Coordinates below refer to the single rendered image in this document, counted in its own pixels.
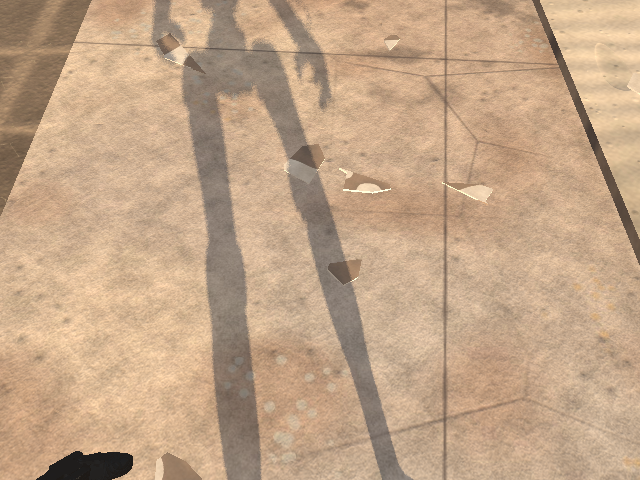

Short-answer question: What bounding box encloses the left robot hand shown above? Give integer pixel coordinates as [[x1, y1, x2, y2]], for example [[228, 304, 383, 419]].
[[36, 451, 133, 480]]

